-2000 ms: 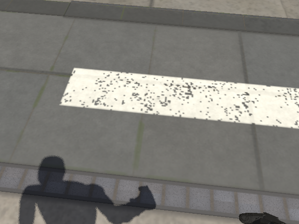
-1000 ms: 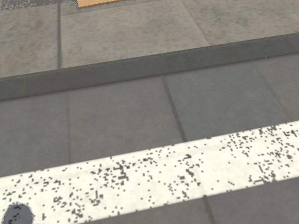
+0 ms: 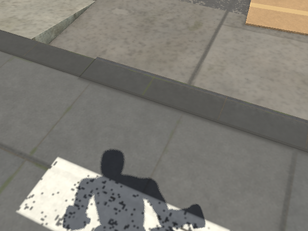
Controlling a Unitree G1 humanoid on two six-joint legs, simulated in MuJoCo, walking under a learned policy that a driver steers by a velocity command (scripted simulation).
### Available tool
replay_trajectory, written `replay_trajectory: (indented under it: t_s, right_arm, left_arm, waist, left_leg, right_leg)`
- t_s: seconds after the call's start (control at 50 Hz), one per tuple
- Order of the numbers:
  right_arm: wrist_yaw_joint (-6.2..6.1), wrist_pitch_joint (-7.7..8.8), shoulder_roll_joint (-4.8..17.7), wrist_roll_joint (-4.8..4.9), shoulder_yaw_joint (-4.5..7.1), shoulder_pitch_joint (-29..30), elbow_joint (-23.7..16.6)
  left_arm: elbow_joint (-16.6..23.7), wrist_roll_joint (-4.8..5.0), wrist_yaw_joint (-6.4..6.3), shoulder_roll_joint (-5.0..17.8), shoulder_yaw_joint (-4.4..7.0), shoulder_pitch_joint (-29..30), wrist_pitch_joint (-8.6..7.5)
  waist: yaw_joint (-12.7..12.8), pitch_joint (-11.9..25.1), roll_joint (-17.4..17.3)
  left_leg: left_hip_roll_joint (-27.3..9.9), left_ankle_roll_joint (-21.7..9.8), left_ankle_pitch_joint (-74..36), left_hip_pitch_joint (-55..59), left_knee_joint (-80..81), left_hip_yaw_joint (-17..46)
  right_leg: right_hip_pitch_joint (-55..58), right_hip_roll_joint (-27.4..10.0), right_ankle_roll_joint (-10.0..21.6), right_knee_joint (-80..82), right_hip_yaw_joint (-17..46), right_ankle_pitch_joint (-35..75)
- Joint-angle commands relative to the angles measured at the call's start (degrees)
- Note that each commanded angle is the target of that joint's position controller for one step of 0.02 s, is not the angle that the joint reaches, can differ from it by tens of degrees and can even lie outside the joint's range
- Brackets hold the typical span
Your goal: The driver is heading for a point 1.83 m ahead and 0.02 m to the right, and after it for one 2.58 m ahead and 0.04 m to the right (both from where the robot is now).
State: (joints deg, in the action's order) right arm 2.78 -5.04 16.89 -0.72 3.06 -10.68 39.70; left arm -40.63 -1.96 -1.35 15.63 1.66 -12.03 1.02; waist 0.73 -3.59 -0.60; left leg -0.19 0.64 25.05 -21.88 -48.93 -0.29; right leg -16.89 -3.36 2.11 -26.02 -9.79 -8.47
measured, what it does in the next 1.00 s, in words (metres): steps on the spot: left foot, then right foot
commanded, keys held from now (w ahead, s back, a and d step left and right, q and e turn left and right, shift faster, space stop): q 0.26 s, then no key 0.08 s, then e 0.66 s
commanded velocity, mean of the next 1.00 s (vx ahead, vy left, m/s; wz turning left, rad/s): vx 0.00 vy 0.00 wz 0.03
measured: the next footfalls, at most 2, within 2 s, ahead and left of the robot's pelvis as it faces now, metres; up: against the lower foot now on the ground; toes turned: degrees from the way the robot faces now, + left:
left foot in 0.08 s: +0.03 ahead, +0.11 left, +0.00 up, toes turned +4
right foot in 0.52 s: +0.05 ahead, -0.09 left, +0.00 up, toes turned +12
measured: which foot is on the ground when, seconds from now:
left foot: up 0.00-0.06, down 0.08-1.00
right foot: down 0.00-0.08, up 0.10-0.50, down 0.52-0.76, up 0.78-1.00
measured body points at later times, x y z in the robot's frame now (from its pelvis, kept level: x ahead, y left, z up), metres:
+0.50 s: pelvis +0.00 +0.02 +0.00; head +0.01 +0.02 +0.45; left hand +0.05 +0.30 -0.12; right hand +0.18 -0.21 -0.11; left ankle -0.01 +0.11 -0.74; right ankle +0.02 -0.10 -0.73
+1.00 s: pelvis -0.03 -0.01 +0.00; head +0.00 -0.02 +0.45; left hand +0.14 +0.25 -0.10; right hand +0.06 -0.30 -0.12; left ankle -0.04 +0.11 -0.74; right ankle -0.05 -0.10 -0.72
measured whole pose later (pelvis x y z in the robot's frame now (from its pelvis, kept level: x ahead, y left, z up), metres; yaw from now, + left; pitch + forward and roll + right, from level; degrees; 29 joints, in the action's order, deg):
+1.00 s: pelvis -0.03 -0.01 +0.00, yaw -4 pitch +0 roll +0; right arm -1.3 -1.4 17.2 -1.5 2.3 -13.6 41.0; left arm -38.0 0.0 2.6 17.0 3.3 -9.7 4.4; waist -1.2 -4.0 -0.7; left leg -2.7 0.1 16.9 -12.3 -29.5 -5.7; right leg -18.2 1.5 0.8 -41.8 -1.7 -25.6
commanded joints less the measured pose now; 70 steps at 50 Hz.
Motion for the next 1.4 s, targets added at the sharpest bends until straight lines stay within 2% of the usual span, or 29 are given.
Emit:
replay_trajectory:
  t_s: [0.02, 0.06, 0.08, 0.1, 0.12, 0.16, 0.22, 0.34, 0.46, 0.5, 0.52, 0.54, 0.56, 0.62, 0.72, 0.74, 0.8, 0.82, 0.84, 0.9, 0.96, 1.02, 1.04, 1.06, 1.08, 1.12, 1.16, 1.22, 1.4]
  right_arm:
    - [0.28, 1.08, 4.2, 0.3, 0.88, -1.32, -4.4]
    - [-0.1, 2.01, 4.26, 0.11, 0.99, -5.21, -3.27]
    - [-0.86, 2.63, 6.92, -0.52, 1.56, -6.22, -3.14]
    - [-1.34, 2.71, 16.2, -0.62, 3.64, -5.02, -5.4]
    - [-1.89, 2.67, 15.76, -1.31, 4.27, -8.52, -4.4]
    - [-2.5, 2.72, 10.65, -0.47, 2.72, -1.89, -4.55]
    - [-2.76, 3.19, 7.69, 0.31, 1.89, 0.23, -5.39]
    - [-2.88, 3.51, 7.67, -0.08, 2.05, -5.32, -3.64]
    - [-3.37, 3.93, 4.29, -1.15, -0.28, -2.44, -1.84]
    - [-3.93, 4.17, 5.13, -0.58, -0.38, -2.18, -1.02]
    - [-4.07, 4.4, 4.66, -0.71, -0.47, -3.01, -1.43]
    - [-4.04, 4.29, 4.07, -0.26, -0.41, -4.98, -1.71]
    - [-4.36, 3.94, 4.63, -0.79, -0.51, -3.72, -0.89]
    - [-4.23, 4.2, 4.74, -0.54, -0.15, -2.07, -0.85]
    - [-5.0, 5.24, 3.82, -0.52, -0.3, -5.17, -1.23]
    - [-5.18, 5.09, 6.04, -0.54, 0.38, -4.15, -1.44]
    - [-4.88, 4.45, 8.77, -0.95, 1.29, -4.78, -2.04]
    - [-4.81, 4.57, 7.46, -0.97, 0.87, -5.45, -2.46]
    - [-4.95, 4.66, 6.66, -0.95, 0.65, -4.12, -2.46]
    - [-5.0, 4.64, 7.34, -1.45, 0.82, -0.19, -2.64]
    - [-4.2, 4.24, 9.09, -0.95, 1.56, -2.57, -1.77]
    - [-3.76, 3.9, 9.81, 0.22, 2.02, -3.22, -1.11]
    - [-3.62, 3.85, 8.27, -0.33, 1.77, -5.27, -1.16]
    - [-3.7, 3.37, 3.39, -0.94, 0.25, -3.52, -5.51]
    - [-4.5, 2.49, 5.9, -1.49, 0.55, -0.04, -5.54]
    - [-4.15, 2.44, 6.47, -0.2, 0.91, 0.02, -4.12]
    - [-3.72, 2.89, 7.28, -1.01, 1.29, -1.52, -2.79]
    - [-3.11, 2.52, 5.88, -0.68, 0.95, -2.42, -1.76]
    - [-3.09, 1.97, 2.87, 0.34, -0.61, -0.63, 0.97]
  left_arm:
    - [3.11, 0.01, 0.38, 10.59, 3.16, -0.06, -0.03]
    - [2.53, 0.6, 0.58, 10.57, 3.45, -0.82, 0.47]
    - [2.14, 0.53, 1.04, 8.53, 3.25, -3.06, 0.76]
    - [6.44, 0.84, 0.91, 4.16, 1.99, -1.66, 1.2]
    - [6.89, 0.25, 0.1, 7.24, 2.61, 4.34, 2.04]
    - [5.48, 1.58, 0.48, 6.34, 2.57, 1.52, 2.15]
    - [3.18, 0.16, 0.86, 7.82, 3.3, -1.65, 1.51]
    - [3.96, 0.99, 0.83, 5.66, 2.37, 1.3, 2.22]
    - [1.52, 1.97, 0.9, 2.9, 0.89, -1.13, 2.06]
    - [0.84, 1.32, 0.61, 3.47, 0.67, -2.16, 1.04]
    - [1.52, 0.46, 0.4, 6.8, 1.05, -2.06, 0.11]
    - [2.19, 1.03, 0.78, 11.98, 2.13, 1.2, -0.31]
    - [1.58, 1.63, 1.48, 10.4, 2.13, 0.98, -0.43]
    - [1.97, 1.71, 1.89, 9.54, 2.36, 1.45, -0.17]
    - [3.88, 1.79, 1.98, 8.95, 3.36, 2.11, 0.66]
    - [4.81, 2.15, 2.12, 7.81, 3.27, 1.41, 0.83]
    - [5.54, 0.83, 2.22, 6.72, 3.36, 1.46, 1.49]
    - [5.46, 0.54, 2.38, 7.75, 3.85, 2.17, 1.8]
    - [5.16, 0.96, 2.62, 7.27, 3.89, 1.75, 2.11]
    - [5.3, 1.65, 3.81, 5.41, 2.98, 1.42, 2.77]
    - [6.86, 2.21, 4.18, 5.75, 2.78, 3.16, 2.89]
    - [6.32, 1.18, 3.21, 5.58, 2.75, 0.3, 2.06]
    - [6.25, 0.35, 2.57, 9.11, 3.53, -1.17, 1.21]
    - [7.86, 0.61, 2.58, 18.77, 5.56, -2.18, 0.64]
    - [5.97, 1.42, 2.64, 17.79, 6.08, -8.51, 0.59]
    - [5.65, 1.64, 2.12, 11.88, 4.36, -2.68, 1.05]
    - [6.37, 1.81, 1.54, 10.0, 3.82, 1.39, 1.29]
    - [5.39, 1.86, 1.7, 9.81, 3.76, -0.58, 0.95]
    - [1.96, -0.21, 0.79, 6.44, 1.24, -1.39, 0.19]
  waist:
    - [-0.16, 7.09, 10.11]
    - [-2.33, 6.98, 6.58]
    - [-2.27, 4.95, -3.2]
    - [-1.38, 1.67, -19.03]
    - [-5.39, 0.39, -10.5]
    - [-0.07, 0.04, -7.34]
    - [0.51, 5.54, -7.13]
    - [-2.53, 6.33, -7.06]
    - [-1.45, 6.36, -6.48]
    - [0.19, 5.13, -3.25]
    - [-0.89, 5.58, 1.99]
    - [-4.37, 3.85, 8.89]
    - [-2.81, 3.3, 10.33]
    - [-1.86, 2.87, 12.43]
    - [-2.05, 6.5, 7.73]
    - [-0.46, 6.28, 2.26]
    - [-1.62, 5.18, -12.08]
    - [-2.05, 4.41, -7.24]
    - [-0.65, 4.22, -3.49]
    - [-0.04, 3.91, -7.8]
    - [-2.31, 5.74, -10.74]
    - [0.0, 6.6, -7.07]
    - [0.27, 6.76, 2.07]
    - [-0.47, 4.9, 16.99]
    - [4.12, 7.51, 11.18]
    - [0.15, 1.94, 5.95]
    - [-1.33, 3.27, 7.53]
    - [-1.03, 6.57, 5.58]
    - [1.13, 4.01, 7.73]
  left_leg:
    - [0.94, -1.73, -0.22, 6.17, 8.29, -3.63]
    - [2.15, -3.69, -6.92, 14.25, 21.1, -3.21]
    - [-3.83, -5.23, -6.45, 15.96, 31.71, 8.47]
    - [-20.85, -12.03, -15.79, 14.89, 36.45, 34.24]
    - [-21.3, -16.68, -24.5, 9.63, 34.62, 30.81]
    - [-13.04, -13.78, -24.22, 7.75, 33.06, 20.35]
    - [-8.65, -12.82, -35.19, 13.17, 30.07, 16.67]
    - [-10.05, -14.29, -33.42, 19.02, 29.18, 20.19]
    - [-9.08, -11.64, -29.83, 10.38, 28.42, 16.85]
    - [-7.39, -7.81, -23.9, 5.93, 26.21, 15.78]
    - [-4.51, -5.39, -19.52, 4.53, 21.85, 13.62]
    - [2.71, -3.35, -10.4, 3.86, 20.88, 7.07]
    - [2.63, -2.46, -7.45, 7.84, 20.7, 4.76]
    - [3.56, -2.32, -8.55, 8.36, 18.41, 2.76]
    - [0.63, -3.14, -8.93, 10.09, 20.62, 3.94]
    - [-1.95, -4.36, -11.33, 11.6, 22.11, 7.13]
    - [-20.61, -15.77, -34.01, 15.12, 30.54, 21.63]
    - [-22.97, -18.68, -42.28, 14.16, 30.8, 21.06]
    - [-21.18, -17.84, -42.91, 13.34, 30.06, 17.05]
    - [-13.42, -11.48, -39.52, 14.15, 27.92, 5.75]
    - [-14.03, -10.41, -38.39, 16.01, 25.44, 3.47]
    - [-12.61, -6.28, -30.07, 12.0, 16.8, -0.75]
    - [-9.23, -2.68, -17.79, 3.9, 6.42, -4.51]
    - [0.9, 1.7, 10.92, -13.27, -4.23, -6.9]
    - [0.27, 1.51, 13.2, -12.39, -12.47, 1.47]
    - [-1.7, 1.06, 3.69, -12.45, -14.06, 3.61]
    - [-1.21, 1.44, -1.82, -10.05, -12.45, 2.66]
    - [-0.18, 2.0, -3.54, -8.64, -11.19, 2.09]
    - [0.91, -0.51, -3.83, 7.35, 12.25, 0.61]
  right_leg:
    - [3.5, -14.21, 8.21, 7.74, 9.88, -0.28]
    - [-0.95, -12.97, 3.61, 1.15, 6.09, 0.43]
    - [-6.2, -9.15, -0.93, -9.02, 1.44, -6.8]
    - [-21.1, 2.13, -5.6, -20.29, -1.09, -27.26]
    - [-19.27, 1.92, -5.01, -31.23, 8.55, -26.46]
    - [-17.16, 1.08, -4.1, -33.44, 11.6, -16.51]
    - [-15.59, 2.62, -4.19, -36.68, 10.39, -12.26]
    - [-15.63, 2.58, -4.33, -27.05, 10.86, -14.07]
    - [3.99, 3.75, -1.77, -6.76, 9.02, -12.57]
    - [11.92, 3.01, -0.71, 6.19, 11.52, -1.05]
    - [13.05, -3.87, 0.42, 8.48, 20.32, 2.52]
    - [8.35, -9.98, 4.52, 7.96, 28.35, 11.75]
    - [3.63, -11.34, 7.18, 8.26, 30.54, 11.87]
    - [3.11, -6.81, 5.63, 6.49, 29.16, 10.92]
    - [2.41, -3.88, 5.34, -0.48, 30.35, 14.97]
    - [-1.25, -0.23, 3.59, -2.72, 27.28, 10.36]
    - [-11.78, 9.11, -0.52, -25.61, 11.49, -22.5]
    - [-13.17, 6.94, -0.74, -34.61, 11.52, -26.47]
    - [-12.17, 5.3, -0.95, -36.63, 12.58, -24.69]
    - [-8.16, 4.43, -1.81, -26.92, 9.79, -19.37]
    - [-2.82, 5.31, -1.61, -16.56, 7.12, -18.81]
    - [6.75, 7.2, -0.21, 1.51, 5.75, -6.17]
    - [13.07, 0.54, 1.31, 7.94, 17.75, -2.05]
    - [16.25, -17.16, 8.87, 9.19, 42.41, 20.13]
    - [14.68, -18.59, 15.24, 7.85, 41.86, 25.3]
    - [9.54, -11.26, 13.12, 7.89, 32.27, 17.9]
    - [9.44, -6.06, 10.26, 7.64, 28.19, 18.96]
    - [11.26, -5.59, 10.3, 7.07, 27.2, 20.62]
    - [4.46, -5.79, 9.12, 8.77, 25.5, 4.43]
Keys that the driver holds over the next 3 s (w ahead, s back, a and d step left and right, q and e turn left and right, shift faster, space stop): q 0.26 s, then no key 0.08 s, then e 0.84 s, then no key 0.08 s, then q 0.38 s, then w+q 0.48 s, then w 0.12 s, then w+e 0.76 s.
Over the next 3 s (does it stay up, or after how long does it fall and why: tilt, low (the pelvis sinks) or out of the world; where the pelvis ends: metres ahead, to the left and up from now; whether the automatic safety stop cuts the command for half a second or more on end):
stays up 0.53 0.06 0.00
